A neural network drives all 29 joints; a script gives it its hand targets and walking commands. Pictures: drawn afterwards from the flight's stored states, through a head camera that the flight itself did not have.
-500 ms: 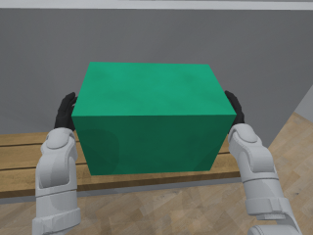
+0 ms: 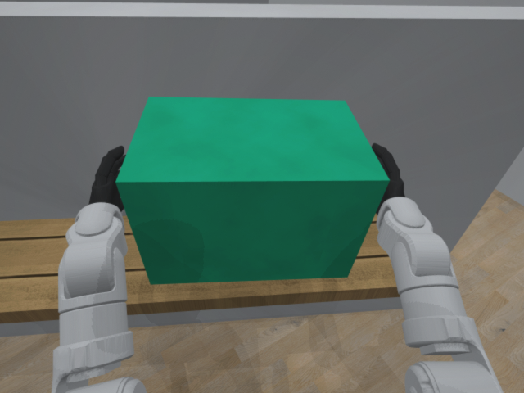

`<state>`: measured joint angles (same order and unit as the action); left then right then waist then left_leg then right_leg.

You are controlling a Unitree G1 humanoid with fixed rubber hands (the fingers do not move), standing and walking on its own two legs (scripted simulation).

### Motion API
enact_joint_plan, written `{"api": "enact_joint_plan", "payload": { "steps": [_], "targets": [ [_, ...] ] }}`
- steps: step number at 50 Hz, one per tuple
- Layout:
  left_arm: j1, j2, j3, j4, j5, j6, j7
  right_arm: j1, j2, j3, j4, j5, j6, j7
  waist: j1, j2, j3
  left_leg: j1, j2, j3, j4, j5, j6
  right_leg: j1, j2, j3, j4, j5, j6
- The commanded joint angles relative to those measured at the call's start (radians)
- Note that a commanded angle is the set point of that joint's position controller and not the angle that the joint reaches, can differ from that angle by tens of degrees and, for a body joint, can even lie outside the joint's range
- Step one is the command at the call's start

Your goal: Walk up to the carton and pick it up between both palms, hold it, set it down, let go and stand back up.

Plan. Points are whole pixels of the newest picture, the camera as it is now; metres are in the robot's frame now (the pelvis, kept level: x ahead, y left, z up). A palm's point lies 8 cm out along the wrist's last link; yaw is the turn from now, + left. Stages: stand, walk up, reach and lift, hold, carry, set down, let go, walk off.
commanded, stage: hold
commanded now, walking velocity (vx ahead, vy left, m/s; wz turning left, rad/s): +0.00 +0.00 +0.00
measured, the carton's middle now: (250, 189) +0.40 +0.00 +0.15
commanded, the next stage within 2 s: none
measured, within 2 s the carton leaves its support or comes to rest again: neither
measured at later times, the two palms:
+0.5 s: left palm (106, 205) +0.35 +0.20 +0.17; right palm (386, 199) +0.35 -0.19 +0.16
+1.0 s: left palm (113, 205) +0.36 +0.19 +0.17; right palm (389, 197) +0.35 -0.20 +0.16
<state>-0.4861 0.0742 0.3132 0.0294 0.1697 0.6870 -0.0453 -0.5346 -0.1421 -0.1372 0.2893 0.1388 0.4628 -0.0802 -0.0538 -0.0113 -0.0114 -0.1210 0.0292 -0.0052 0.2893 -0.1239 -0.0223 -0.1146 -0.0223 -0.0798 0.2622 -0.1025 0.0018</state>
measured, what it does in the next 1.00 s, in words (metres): stands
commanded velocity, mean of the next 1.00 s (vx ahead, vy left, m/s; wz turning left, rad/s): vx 0.00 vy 0.00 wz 0.00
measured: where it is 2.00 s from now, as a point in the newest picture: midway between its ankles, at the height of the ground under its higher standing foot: outside the picture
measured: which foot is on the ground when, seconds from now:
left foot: down 0.00-1.00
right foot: down 0.00-1.00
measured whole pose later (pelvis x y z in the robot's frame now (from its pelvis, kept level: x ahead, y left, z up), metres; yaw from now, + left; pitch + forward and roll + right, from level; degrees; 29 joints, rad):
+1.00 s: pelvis +0.00 +0.01 +0.00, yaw +0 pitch -3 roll +0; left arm -0.48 0.07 0.29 0.03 0.18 0.69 -0.03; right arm -0.53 -0.16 -0.14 0.32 0.15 0.44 -0.07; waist -0.06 -0.02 0.00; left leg -0.11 0.03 0.00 0.30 -0.14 -0.02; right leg -0.11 -0.03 -0.07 0.26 -0.11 0.01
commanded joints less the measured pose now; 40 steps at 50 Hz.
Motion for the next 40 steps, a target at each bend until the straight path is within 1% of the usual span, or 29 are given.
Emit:
{"api": "enact_joint_plan", "payload": {
  "steps": [1, 2, 3, 4, 6, 7, 10, 11, 12, 13, 15, 16, 17, 18, 19, 21, 22, 23, 24, 25, 27, 29, 30, 31, 32, 34, 35, 37, 40],
  "targets": [
    [-0.618, -0.37, -0.438, -0.187, -0.176, -0.059, -0.172, -0.77, 0.432, 0.425, -0.332, 0.134, -0.088, 0.154, -0.003, 0.009, -0.475, 0.02, -0.103, 0.031, -0.041, 0.134, 0.006, 0.275, 0.059, 0.039, 0.013, 0.176, 0.028],
    [-0.695, -0.385, -0.451, -0.195, -0.179, -0.065, -0.167, -0.767, 0.419, 0.378, -0.259, 0.116, -0.08, 0.16, -0.034, 0.031, -0.468, 0.052, -0.092, 0.025, -0.036, 0.125, -0.009, 0.237, 0.071, 0.025, 0.006, 0.144, 0.012],
    [-0.642, -0.37, -0.435, -0.147, -0.177, -0.057, -0.176, -0.768, 0.413, 0.392, -0.274, 0.112, -0.076, 0.155, -0.021, -0.016, -0.441, 0.016, -0.093, 0.019, -0.042, 0.078, 0.004, 0.25, 0.065, 0.035, -0.003, 0.118, 0.016],
    [-0.662, -0.401, -0.464, -0.17, -0.193, -0.057, -0.181, -0.781, 0.417, 0.39, -0.307, 0.105, -0.087, 0.156, -0.039, 0.005, -0.486, 0.039, -0.09, 0.024, -0.041, 0.102, 0.001, 0.241, 0.066, 0.031, 0.001, 0.128, 0.018],
    [-0.66, -0.38, -0.445, -0.174, -0.176, -0.065, -0.18, -0.785, 0.442, 0.396, -0.267, 0.113, -0.088, 0.163, -0.011, -0.004, -0.466, 0.044, -0.09, 0.025, -0.052, 0.086, 0.005, 0.215, 0.067, 0.022, -0.007, 0.096, 0.015],
    [-0.664, -0.377, -0.45, -0.166, -0.169, -0.059, -0.178, -0.776, 0.425, 0.38, -0.255, 0.112, -0.086, 0.159, -0.039, 0.038, -0.416, 0.017, -0.093, 0.029, -0.046, 0.083, -0.003, 0.233, 0.059, 0.032, -0.004, 0.113, 0.014],
    [-0.655, -0.391, -0.454, -0.183, -0.179, -0.061, -0.176, -0.793, 0.419, 0.399, -0.324, 0.127, -0.099, 0.156, -0.017, 0.046, -0.486, 0.058, -0.092, 0.031, -0.03, 0.171, -0.006, 0.25, 0.063, 0.028, 0.009, 0.193, 0.012],
    [-0.625, -0.401, -0.476, -0.241, -0.189, -0.068, -0.173, -0.809, 0.453, 0.454, -0.416, 0.149, -0.117, 0.152, 0.001, 0.007, -0.556, 0.077, -0.098, 0.034, -0.006, 0.232, -0.003, 0.302, 0.068, 0.036, 0.023, 0.286, 0.027],
    [-0.634, -0.386, -0.456, -0.237, -0.197, -0.074, -0.173, -0.809, 0.436, 0.444, -0.406, 0.155, -0.103, 0.151, 0.011, -0.013, -0.55, 0.065, -0.1, 0.028, -0.013, 0.223, 0.003, 0.29, 0.07, 0.033, 0.015, 0.25, 0.027],
    [-0.63, -0.397, -0.463, -0.224, -0.19, -0.067, -0.169, -0.773, 0.427, 0.445, -0.395, 0.159, -0.103, 0.149, -0.011, 0.039, -0.542, 0.098, -0.105, 0.021, -0.004, 0.247, -0.014, 0.294, 0.078, 0.025, 0.013, 0.242, 0.021],
    [-0.632, -0.399, -0.476, -0.271, -0.185, -0.055, -0.162, -0.739, 0.408, 0.432, -0.354, 0.163, -0.09, 0.156, -0.017, 0.067, -0.502, 0.091, -0.096, 0.02, -0.017, 0.22, -0.026, 0.259, 0.079, 0.025, 0.012, 0.205, 0.009],
    [-0.644, -0.379, -0.458, -0.207, -0.175, -0.056, -0.167, -0.771, 0.409, 0.414, -0.346, 0.145, -0.088, 0.155, -0.007, 0.03, -0.449, 0.075, -0.099, 0.028, -0.025, 0.163, -0.013, 0.235, 0.072, 0.025, -0.005, 0.149, 0.016],
    [-0.585, -0.369, -0.443, -0.214, -0.154, -0.041, -0.168, -0.748, 0.407, 0.434, -0.366, 0.156, -0.089, 0.155, 0.008, 0.027, -0.427, 0.072, -0.097, 0.032, -0.02, 0.222, -0.008, 0.248, 0.072, 0.03, 0.002, 0.207, 0.014],
    [-0.578, -0.352, -0.419, -0.186, -0.134, -0.03, -0.177, -0.711, 0.379, 0.422, -0.305, 0.157, -0.081, 0.153, 0.0, 0.042, -0.39, 0.061, -0.098, 0.033, -0.031, 0.18, -0.005, 0.241, 0.069, 0.029, -0.011, 0.17, 0.01],
    [-0.568, -0.384, -0.454, -0.223, -0.151, -0.033, -0.177, -0.706, 0.378, 0.43, -0.319, 0.16, -0.08, 0.157, -0.015, 0.049, -0.414, 0.086, -0.091, 0.027, -0.022, 0.198, -0.012, 0.23, 0.076, 0.027, -0.005, 0.176, 0.012],
    [-0.641, -0.41, -0.498, -0.336, -0.205, -0.061, -0.163, -0.745, 0.404, 0.444, -0.419, 0.174, -0.103, 0.163, -0.01, 0.041, -0.545, 0.11, -0.082, 0.021, -0.015, 0.254, -0.022, 0.254, 0.083, 0.02, 0.016, 0.219, 0.005],
    [-0.638, -0.385, -0.477, -0.27, -0.191, -0.057, -0.159, -0.767, 0.392, 0.417, -0.408, 0.158, -0.103, 0.161, -0.002, 0.032, -0.522, 0.099, -0.094, 0.029, -0.015, 0.2, -0.015, 0.242, 0.08, 0.023, 0.0, 0.165, 0.009],
    [-0.638, -0.404, -0.51, -0.26, -0.192, -0.057, -0.147, -0.798, 0.407, 0.428, -0.436, 0.172, -0.11, 0.166, -0.003, 0.045, -0.533, 0.133, -0.082, 0.019, 0.005, 0.255, -0.023, 0.202, 0.092, 0.017, 0.008, 0.203, 0.001],
    [-0.653, -0.402, -0.53, -0.3, -0.2, -0.06, -0.14, -0.731, 0.377, 0.411, -0.375, 0.154, -0.099, 0.17, -0.03, 0.063, -0.509, 0.136, -0.082, 0.011, 0.007, 0.251, -0.042, 0.193, 0.096, 0.005, 0.01, 0.177, -0.003],
    [-0.612, -0.384, -0.511, -0.252, -0.181, -0.05, -0.142, -0.724, 0.368, 0.412, -0.353, 0.143, -0.097, 0.172, -0.03, 0.068, -0.469, 0.122, -0.085, 0.018, -0.003, 0.196, -0.035, 0.172, 0.083, 0.015, -0.001, 0.153, 0.001],
    [-0.553, -0.379, -0.452, -0.203, -0.15, -0.031, -0.163, -0.705, 0.361, 0.405, -0.288, 0.137, -0.086, 0.173, 0.0, 0.03, -0.398, 0.076, -0.086, 0.027, -0.032, 0.148, -0.015, 0.199, 0.079, 0.023, -0.013, 0.119, 0.0],
    [-0.564, -0.396, -0.484, -0.285, -0.173, -0.038, -0.158, -0.699, 0.381, 0.429, -0.331, 0.15, -0.093, 0.175, -0.01, 0.02, -0.448, 0.116, -0.081, 0.022, -0.01, 0.257, -0.019, 0.226, 0.087, 0.014, 0.009, 0.216, 0.001],
    [-0.588, -0.403, -0.459, -0.258, -0.165, -0.035, -0.16, -0.688, 0.37, 0.424, -0.304, 0.145, -0.083, 0.176, -0.019, 0.023, -0.438, 0.106, -0.082, 0.029, -0.02, 0.211, -0.02, 0.228, 0.085, 0.018, -0.005, 0.174, 0.003],
    [-0.609, -0.42, -0.511, -0.296, -0.203, -0.05, -0.158, -0.752, 0.391, 0.427, -0.404, 0.155, -0.103, 0.172, -0.03, 0.001, -0.515, 0.125, -0.08, 0.023, -0.004, 0.271, -0.021, 0.258, 0.09, 0.022, 0.01, 0.241, 0.009],
    [-0.594, -0.413, -0.512, -0.268, -0.207, -0.047, -0.157, -0.755, 0.372, 0.422, -0.429, 0.155, -0.105, 0.168, -0.018, 0.019, -0.494, 0.118, -0.084, 0.03, 0.001, 0.258, -0.024, 0.219, 0.087, 0.025, 0.01, 0.228, 0.007],
    [-0.602, -0.4, -0.504, -0.275, -0.202, -0.053, -0.152, -0.736, 0.37, 0.423, -0.399, 0.153, -0.101, 0.168, -0.029, 0.012, -0.485, 0.125, -0.083, 0.017, -0.002, 0.245, -0.022, 0.22, 0.088, 0.021, -0.002, 0.22, 0.002],
    [-0.622, -0.393, -0.501, -0.293, -0.186, -0.055, -0.15, -0.741, 0.396, 0.423, -0.4, 0.149, -0.104, 0.162, -0.021, 0.046, -0.511, 0.113, -0.09, 0.026, 0.002, 0.255, -0.027, 0.242, 0.085, 0.026, 0.004, 0.225, -0.001],
    [-0.571, -0.377, -0.465, -0.237, -0.154, -0.04, -0.151, -0.751, 0.375, 0.453, -0.376, 0.16, -0.097, 0.165, 0.013, 0.017, -0.446, 0.106, -0.082, 0.022, -0.009, 0.223, -0.009, 0.219, 0.087, 0.025, -0.004, 0.2, 0.0],
    [-0.598, -0.379, -0.451, -0.208, -0.14, -0.031, -0.159, -0.732, 0.391, 0.409, -0.307, 0.148, -0.092, 0.168, 0.007, 0.032, -0.405, 0.077, -0.09, 0.028, -0.035, 0.179, -0.011, 0.222, 0.079, 0.022, -0.008, 0.133, 0.001]
  ]
}}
